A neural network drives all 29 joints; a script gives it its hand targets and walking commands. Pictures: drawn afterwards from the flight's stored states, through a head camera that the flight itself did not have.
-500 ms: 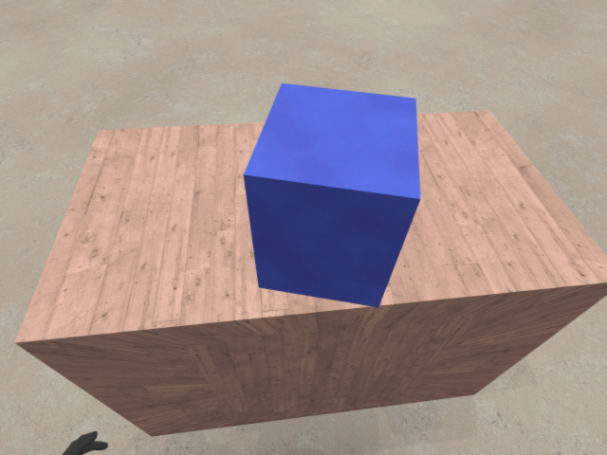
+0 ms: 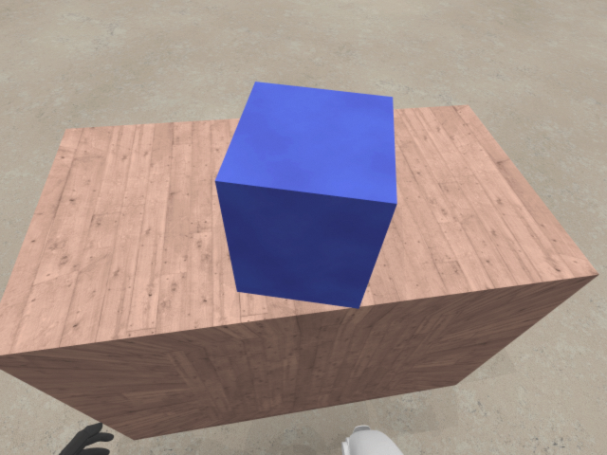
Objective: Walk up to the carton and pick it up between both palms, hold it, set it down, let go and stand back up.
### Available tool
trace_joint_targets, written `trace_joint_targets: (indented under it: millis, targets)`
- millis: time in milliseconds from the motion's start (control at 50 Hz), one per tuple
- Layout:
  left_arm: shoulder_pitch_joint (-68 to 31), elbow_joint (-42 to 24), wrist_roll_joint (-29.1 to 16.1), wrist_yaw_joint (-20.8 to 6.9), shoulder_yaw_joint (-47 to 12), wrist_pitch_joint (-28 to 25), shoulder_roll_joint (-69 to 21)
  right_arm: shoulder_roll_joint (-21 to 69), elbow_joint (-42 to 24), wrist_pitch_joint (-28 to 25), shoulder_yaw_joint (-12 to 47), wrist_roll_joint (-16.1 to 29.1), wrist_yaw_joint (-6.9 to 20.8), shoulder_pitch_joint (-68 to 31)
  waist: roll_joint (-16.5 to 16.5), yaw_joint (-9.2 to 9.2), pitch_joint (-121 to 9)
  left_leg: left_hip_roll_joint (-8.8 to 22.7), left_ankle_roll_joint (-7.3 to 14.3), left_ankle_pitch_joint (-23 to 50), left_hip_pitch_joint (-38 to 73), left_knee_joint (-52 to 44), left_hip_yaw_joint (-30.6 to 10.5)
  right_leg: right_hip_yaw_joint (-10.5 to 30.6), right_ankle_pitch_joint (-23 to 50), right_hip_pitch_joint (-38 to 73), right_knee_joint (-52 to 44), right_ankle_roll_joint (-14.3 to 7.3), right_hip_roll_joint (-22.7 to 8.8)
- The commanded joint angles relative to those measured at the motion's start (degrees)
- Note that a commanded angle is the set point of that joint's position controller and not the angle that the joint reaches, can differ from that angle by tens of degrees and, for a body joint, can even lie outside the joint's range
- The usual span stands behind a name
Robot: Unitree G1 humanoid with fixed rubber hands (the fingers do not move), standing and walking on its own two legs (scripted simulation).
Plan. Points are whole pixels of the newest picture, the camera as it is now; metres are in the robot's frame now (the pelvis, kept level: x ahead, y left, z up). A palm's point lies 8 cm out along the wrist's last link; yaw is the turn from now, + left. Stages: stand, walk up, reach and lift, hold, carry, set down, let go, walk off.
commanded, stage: walk up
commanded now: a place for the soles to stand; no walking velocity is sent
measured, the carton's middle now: (309, 200) +0.47 +0.02 +0.06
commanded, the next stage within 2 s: reach and lift in 1.40 s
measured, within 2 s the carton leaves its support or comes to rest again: neither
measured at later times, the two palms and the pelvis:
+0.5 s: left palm out of the picture +0.12 +0.30 -0.10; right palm out of the picture +0.06 -0.36 -0.07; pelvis +0.01 -0.02 +0.00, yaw +0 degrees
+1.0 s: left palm out of the picture +0.13 +0.30 -0.09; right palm out of the picture +0.11 -0.37 -0.08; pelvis +0.03 -0.03 +0.00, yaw +1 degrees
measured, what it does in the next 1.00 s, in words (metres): steps on the spot: right foot, then left foot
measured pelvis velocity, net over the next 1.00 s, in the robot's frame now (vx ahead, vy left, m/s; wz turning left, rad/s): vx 0.03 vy -0.03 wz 0.02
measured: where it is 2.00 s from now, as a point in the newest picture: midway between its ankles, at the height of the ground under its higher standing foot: outside the picture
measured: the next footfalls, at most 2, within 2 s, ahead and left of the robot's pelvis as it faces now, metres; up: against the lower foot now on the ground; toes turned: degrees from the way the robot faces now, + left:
right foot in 0.10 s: +0.10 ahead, -0.18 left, +0.00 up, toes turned +6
left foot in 0.36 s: +0.08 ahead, +0.10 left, +0.00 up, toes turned +4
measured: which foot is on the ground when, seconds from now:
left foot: down 0.00-0.10, up 0.12-0.34, down 0.36-1.00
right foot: up 0.00-0.08, down 0.10-1.00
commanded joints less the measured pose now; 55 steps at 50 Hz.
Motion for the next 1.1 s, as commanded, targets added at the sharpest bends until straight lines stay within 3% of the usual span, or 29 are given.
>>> trace_joint_targets:
  millis: [0, 40, 60, 80, 100, 120, 220, 240, 280, 340, 360, 380, 400, 460, 500, 520, 560, 600, 620, 660, 720, 760, 820, 880, 920, 960, 1000, 1040, 1080]
  targets:
    - [0.2, -4.4, 0.9, -0.9, 3.6, 0.1, 7.2, -15.8, -3.9, -0.8, -5.3, -1.1, -0.4, -0.2, 13.4, 0.89, -6.9, 11.1, 10.5, 32.0, 4.0, -9.8, -6.9, -7.6, 2.6, 7.9, -3.9, 0.0, -2.4]
    - [6.1, -1.2, 1.0, -0.4, 4.1, -0.1, 7.6, -15.8, -5.0, 0.2, -5.1, -0.8, 0.0, -5.6, 13.9, 4.88, -5.0, 8.8, 8.0, 18.4, -3.7, -2.8, -3.5, -10.6, 7.8, 18.8, -15.6, -0.9, -1.0]
    - [8.9, 0.8, 1.5, 0.4, 4.4, -0.5, 8.0, -11.2, -5.0, 0.9, -3.8, -0.7, 0.0, -4.2, 6.2, 5.21, -6.7, 5.3, 6.9, 10.8, -7.0, 5.6, -0.7, -10.3, 6.1, 23.6, -17.9, -1.0, 2.0]
    - [11.0, 1.3, 2.2, 1.0, 5.5, -0.6, 11.0, -7.8, -5.6, 1.4, -2.9, -0.6, 0.1, -1.7, -3.9, 5.95, -5.4, 1.0, 4.9, -3.3, -14.9, 16.5, 1.8, 2.1, -4.6, 26.3, -24.4, -3.3, -3.0]
    - [8.6, -1.4, 2.3, 1.3, 5.2, -0.9, 15.7, -4.8, -6.9, 2.0, -1.5, -0.1, -0.2, -2.2, -14.1, 4.81, -0.1, -5.0, 3.2, -18.1, -21.6, 25.1, 0.4, 27.7, -18.9, 17.1, -36.7, -7.5, -14.4]
    - [4.2, -2.5, 1.9, 1.3, 5.6, -0.6, 18.5, -11.3, -6.6, 2.7, -3.8, -0.3, -0.5, -4.2, -8.8, 4.96, 2.2, -3.7, 2.4, -15.5, -20.8, 26.6, -5.4, 37.0, -31.2, 10.2, -43.8, -11.1, -18.6]
    - [0.2, -3.2, 1.0, 1.0, 4.7, -0.4, 13.2, -11.7, -1.0, 1.9, -4.7, -0.8, 1.1, 1.6, -8.9, 2.31, 3.1, -2.7, 0.6, -9.3, -10.8, 16.2, -1.6, 18.7, -17.1, 8.7, -35.8, -11.7, -10.3]
    - [-0.1, -2.8, 1.0, 1.4, 4.3, -0.8, 13.5, -10.9, -0.9, 2.1, -4.3, -1.0, 1.2, 0.8, -6.3, 2.6, 4.2, -2.5, 0.6, -7.2, -10.6, 15.4, -2.0, 20.0, -15.1, 8.3, -35.8, -12.0, -11.5]
    - [1.3, -2.8, 1.4, 1.1, 4.5, -0.5, 14.2, -10.3, -1.3, 1.7, -4.0, -0.4, 1.4, -0.8, -9.8, 3.74, 1.1, -3.4, 1.1, -11.2, -8.9, 7.3, -0.2, 17.7, -8.8, 13.7, -32.8, -12.5, -10.0]
    - [-1.9, -3.5, 0.0, 1.1, 3.2, 0.1, 10.9, -7.7, 1.0, -0.2, -3.1, -0.6, 0.3, 5.0, -8.7, -0.59, -5.2, -5.3, 1.5, 2.6, 6.9, -11.1, 1.0, 8.4, 11.7, 10.8, -18.6, -9.8, -7.2]
    - [-1.8, -3.8, -0.7, 1.3, 2.3, 0.1, 7.7, -9.6, 0.6, -0.5, -3.5, -2.3, 0.0, 5.3, -0.2, -1.44, -7.0, -3.0, 2.6, 2.0, 11.5, -12.6, -6.0, 6.1, 11.9, 6.7, -10.6, -6.0, -6.0]
    - [-3.0, -4.1, -0.8, 1.4, 1.2, 0.3, 4.6, -15.1, -0.3, -1.0, -4.2, -2.9, -0.2, 3.4, 10.9, -1.54, -5.5, 11.2, 7.0, -4.6, 12.1, -20.6, -27.6, -0.7, 1.1, -1.7, -2.3, -1.3, 0.3]
    - [-4.1, -3.9, -0.4, 2.1, 1.9, 0.7, 7.8, -16.9, -0.5, -1.0, -4.8, -2.0, 0.1, 0.5, 12.3, -0.81, -1.2, 17.0, 11.5, -5.9, 9.5, -22.0, -31.1, -2.7, -8.5, -4.6, -1.7, -0.4, 0.0]
    - [-0.8, -1.5, 0.2, 1.9, 2.1, -0.3, 8.5, -13.9, -1.2, -0.6, -4.0, -1.3, 0.6, -2.1, 8.3, 0.69, -2.3, 12.7, 11.2, 9.4, 10.7, -14.9, -22.7, -3.5, -8.7, 0.8, -6.4, -0.4, -2.9]
    - [1.9, -0.3, 0.1, 1.5, 2.1, -0.8, 7.0, -13.0, -1.7, -0.4, -4.2, -1.2, 0.8, -3.5, 13.5, 1.37, -4.0, 10.1, 9.5, 22.6, 10.2, -11.7, -16.7, -6.5, -4.8, 4.7, -10.3, -0.8, -1.8]
    - [2.5, 0.7, -0.1, 1.7, 2.7, -1.1, 7.1, -12.7, -2.3, 0.0, -3.6, -1.1, 1.0, -5.3, 11.3, 2.84, -4.9, 9.0, 8.9, 21.8, 5.5, -10.1, -13.7, -7.8, -0.8, 11.3, -15.7, -1.0, -1.2]
    - [4.0, 1.1, 0.5, 2.0, 2.5, -1.3, 7.5, -11.8, -2.6, 0.8, -3.3, -0.9, 1.3, -5.9, 10.0, 2.73, -5.9, 6.5, 6.4, 10.8, -1.0, -6.9, -8.7, -6.2, 5.1, 19.4, -21.5, -1.9, -0.2]
    - [1.2, 0.0, 1.1, 2.4, 3.5, -2.1, 11.9, -8.5, -2.8, 1.1, -2.2, -0.1, 1.3, -5.9, 0.1, 0.99, -5.9, -0.7, 2.4, 5.4, -4.8, 2.9, -2.1, 12.9, 8.4, 18.2, -25.1, -6.4, -9.0]
    - [-0.4, -0.2, 0.9, 2.5, 3.0, -2.0, 12.6, -8.3, -2.6, 1.4, -2.2, -0.3, 1.3, -6.2, 0.2, 0.36, -4.8, -3.5, 2.0, -0.7, -4.2, 3.3, -1.5, 18.2, 6.2, 16.2, -26.4, -9.0, -12.3]
    - [-3.7, 0.3, 0.7, 2.1, 2.2, -1.8, 12.2, -8.4, -0.5, 1.1, -2.4, -0.2, 1.3, -3.9, -4.2, -1.1, -3.4, -3.7, 3.1, -5.9, 0.6, -3.2, -2.0, 12.5, 3.4, 10.9, -24.3, -9.2, -9.8]
    - [-3.8, -0.3, -0.1, 1.7, 1.5, -1.3, 7.1, -13.9, 0.6, -0.3, -3.8, -1.6, 1.0, -2.2, 7.8, -1.45, -5.1, 8.2, 7.6, -0.1, 9.9, -14.7, -18.7, -0.6, 6.2, 2.7, -10.5, -1.6, -1.1]
    - [-2.5, 0.5, -0.1, 2.0, 2.1, -1.5, 8.0, -14.0, 0.2, -0.2, -3.4, -0.9, 1.0, -4.2, 6.6, 0.7, -3.8, 13.0, 11.5, 10.3, 7.0, -12.4, -21.1, -4.8, 0.6, 5.2, -11.6, -1.1, -1.1]
    - [-0.8, -0.1, 0.7, 1.8, 2.1, -2.7, 10.1, -10.5, -1.8, 0.4, -2.4, -0.6, 1.5, -8.2, 2.7, 1.25, -5.5, 3.3, 4.6, 10.6, 0.2, -4.5, -6.5, 4.3, 9.9, 14.3, -20.8, -3.8, -4.7]
    - [-2.8, -0.1, 0.3, 1.8, 2.1, -2.4, 11.3, -9.7, -0.1, 1.0, -2.2, -0.8, 1.5, -7.1, -2.4, -0.4, -6.5, -3.3, 2.3, 0.2, -0.7, -0.6, -1.8, 13.1, 7.3, 14.6, -24.6, -7.9, -9.7]
    - [-5.9, -0.3, 0.4, 1.9, 1.6, -1.9, 10.7, -8.5, 0.4, 0.8, -2.3, -0.9, 1.5, -5.8, -5.3, -1.96, -5.0, -3.0, 3.1, -1.1, 2.7, -5.7, -3.0, 10.8, 6.5, 11.0, -23.9, -7.3, -8.9]
    - [-5.6, -1.2, 0.0, 1.9, 1.1, -1.7, 8.2, -12.6, 0.9, 0.0, -3.4, -1.4, 1.2, -5.3, 5.6, -1.6, -4.4, 4.7, 5.5, 1.1, 6.6, -12.5, -12.3, 2.0, 10.4, 5.8, -14.3, -2.9, -3.3]
    - [-3.2, -0.4, -0.2, 2.0, 2.1, -1.6, 8.1, -13.4, 0.6, 0.1, -3.0, -1.2, 1.4, -5.6, 6.8, 0.15, -6.6, 9.7, 9.4, 5.2, 7.4, -13.4, -18.3, -3.5, 3.3, 6.9, -12.2, -1.0, -1.1]
    - [-1.3, 0.6, 0.5, 2.0, 2.1, -2.1, 8.8, -12.6, 0.1, 0.4, -2.6, -1.4, 1.5, -8.4, 6.8, 1.91, -4.5, 8.3, 7.9, 6.8, 1.6, -10.0, -14.7, -1.4, 4.3, 11.7, -16.3, -2.2, -2.4]
    - [-0.8, -0.1, 0.9, 1.9, 2.3, -2.8, 10.5, -9.7, -0.6, 0.9, -2.2, -0.5, 1.6, -8.9, 0.3, 1.33, -5.2, 1.0, 3.6, 5.1, -4.1, -3.4, -5.2, 8.7, 5.4, 15.8, -23.2, -5.5, -6.6]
